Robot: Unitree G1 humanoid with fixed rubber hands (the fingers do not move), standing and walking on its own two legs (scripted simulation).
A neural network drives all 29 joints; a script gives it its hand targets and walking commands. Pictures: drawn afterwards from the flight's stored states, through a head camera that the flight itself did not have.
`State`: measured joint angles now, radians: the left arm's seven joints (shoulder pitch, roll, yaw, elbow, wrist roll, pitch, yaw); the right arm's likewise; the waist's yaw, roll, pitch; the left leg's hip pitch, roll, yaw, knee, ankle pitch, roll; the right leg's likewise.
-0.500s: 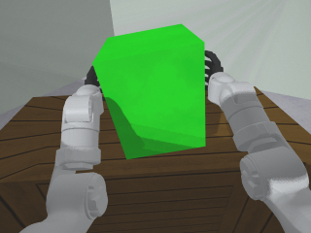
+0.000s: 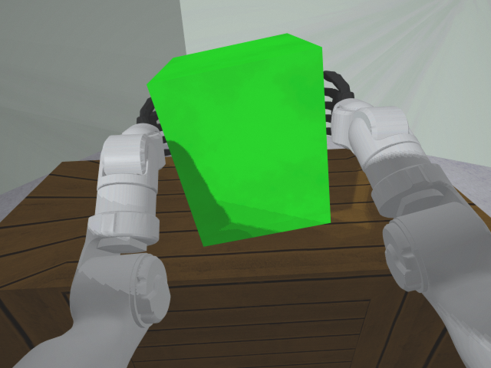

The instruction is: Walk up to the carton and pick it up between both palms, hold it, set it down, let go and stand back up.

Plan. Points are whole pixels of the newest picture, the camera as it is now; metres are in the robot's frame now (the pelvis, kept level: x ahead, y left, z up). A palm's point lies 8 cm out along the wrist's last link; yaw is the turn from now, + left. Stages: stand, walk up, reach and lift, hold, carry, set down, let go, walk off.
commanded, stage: reach and lift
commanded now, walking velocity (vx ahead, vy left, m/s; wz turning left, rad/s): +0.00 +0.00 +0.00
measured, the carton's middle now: (247, 135) +0.40 -0.01 +0.28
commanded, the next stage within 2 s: hold in 0.04 s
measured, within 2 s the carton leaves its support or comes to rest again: neither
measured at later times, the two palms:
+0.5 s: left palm (140, 127) +0.36 +0.14 +0.32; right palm (346, 98) +0.36 -0.15 +0.35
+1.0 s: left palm (137, 127) +0.37 +0.15 +0.32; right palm (337, 99) +0.37 -0.14 +0.34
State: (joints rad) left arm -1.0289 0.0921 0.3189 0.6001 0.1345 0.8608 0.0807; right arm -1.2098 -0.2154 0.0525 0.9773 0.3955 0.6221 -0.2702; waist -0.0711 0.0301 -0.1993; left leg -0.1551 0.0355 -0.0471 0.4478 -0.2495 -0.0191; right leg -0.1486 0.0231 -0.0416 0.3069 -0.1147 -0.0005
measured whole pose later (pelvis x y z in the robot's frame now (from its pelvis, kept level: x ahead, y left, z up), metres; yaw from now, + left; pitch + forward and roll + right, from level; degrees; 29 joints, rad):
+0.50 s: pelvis -0.01 -0.01 +0.00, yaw +1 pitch -1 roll -2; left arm -1.14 0.12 0.35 0.70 0.11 0.89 0.08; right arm -1.33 -0.23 0.04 1.07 0.39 0.68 -0.28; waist -0.04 0.03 -0.24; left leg -0.20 0.03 -0.08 0.45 -0.22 -0.03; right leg -0.20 0.03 -0.04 0.32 -0.10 -0.01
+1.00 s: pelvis -0.01 -0.01 +0.00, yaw +2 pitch -1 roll -2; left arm -1.13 0.13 0.34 0.68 0.12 0.88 0.07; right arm -1.31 -0.23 0.07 1.04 0.42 0.68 -0.30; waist -0.05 0.03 -0.23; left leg -0.20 0.03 -0.11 0.45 -0.23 -0.04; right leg -0.18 0.04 -0.05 0.30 -0.11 -0.02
